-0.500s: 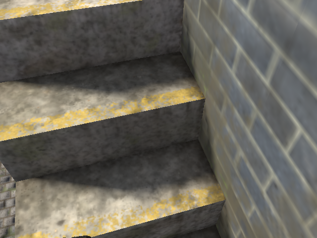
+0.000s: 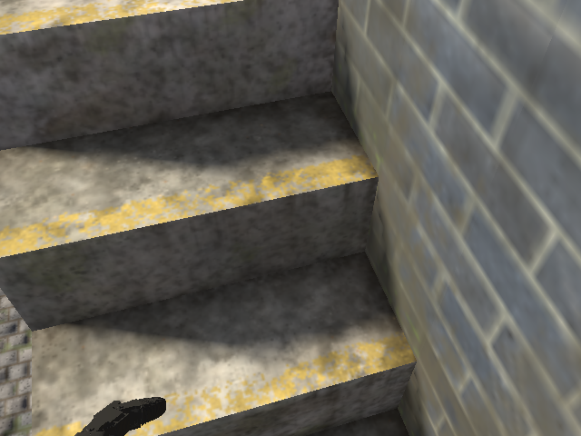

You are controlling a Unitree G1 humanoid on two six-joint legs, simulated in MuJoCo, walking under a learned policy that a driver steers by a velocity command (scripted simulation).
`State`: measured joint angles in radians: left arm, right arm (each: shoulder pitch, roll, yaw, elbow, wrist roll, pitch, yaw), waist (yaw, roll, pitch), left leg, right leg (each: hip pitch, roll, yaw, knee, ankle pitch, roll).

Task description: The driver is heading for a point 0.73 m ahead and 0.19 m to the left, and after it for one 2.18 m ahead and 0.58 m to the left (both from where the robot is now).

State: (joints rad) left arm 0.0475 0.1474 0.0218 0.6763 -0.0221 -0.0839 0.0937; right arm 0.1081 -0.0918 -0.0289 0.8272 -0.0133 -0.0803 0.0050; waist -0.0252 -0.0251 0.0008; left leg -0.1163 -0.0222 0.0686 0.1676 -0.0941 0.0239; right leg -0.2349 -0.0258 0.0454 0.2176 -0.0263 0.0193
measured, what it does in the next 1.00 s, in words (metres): stands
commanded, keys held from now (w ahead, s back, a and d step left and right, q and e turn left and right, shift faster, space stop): w+shift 0.60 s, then shift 0.40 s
